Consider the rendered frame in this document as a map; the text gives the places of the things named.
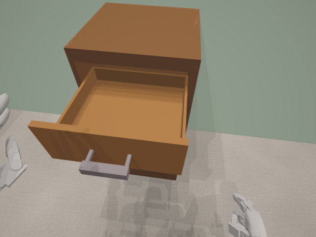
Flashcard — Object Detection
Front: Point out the right robot hand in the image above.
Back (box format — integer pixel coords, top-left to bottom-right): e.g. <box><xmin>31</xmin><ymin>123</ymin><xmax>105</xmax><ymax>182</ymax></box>
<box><xmin>229</xmin><ymin>193</ymin><xmax>268</xmax><ymax>237</ymax></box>

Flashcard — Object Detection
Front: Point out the drawer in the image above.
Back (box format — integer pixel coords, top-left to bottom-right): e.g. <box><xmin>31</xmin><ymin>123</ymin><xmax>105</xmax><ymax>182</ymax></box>
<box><xmin>27</xmin><ymin>67</ymin><xmax>189</xmax><ymax>175</ymax></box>

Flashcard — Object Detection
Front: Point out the left robot hand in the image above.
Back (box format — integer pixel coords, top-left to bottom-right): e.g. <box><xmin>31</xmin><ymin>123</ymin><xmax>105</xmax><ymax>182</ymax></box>
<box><xmin>0</xmin><ymin>93</ymin><xmax>27</xmax><ymax>191</ymax></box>

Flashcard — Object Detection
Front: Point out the handle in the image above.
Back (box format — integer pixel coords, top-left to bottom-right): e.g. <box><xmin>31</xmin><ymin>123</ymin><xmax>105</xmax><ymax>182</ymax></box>
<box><xmin>79</xmin><ymin>149</ymin><xmax>132</xmax><ymax>180</ymax></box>

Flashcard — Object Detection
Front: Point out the cabinet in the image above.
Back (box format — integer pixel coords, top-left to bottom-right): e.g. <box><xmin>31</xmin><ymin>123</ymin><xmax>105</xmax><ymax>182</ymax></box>
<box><xmin>64</xmin><ymin>2</ymin><xmax>201</xmax><ymax>180</ymax></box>

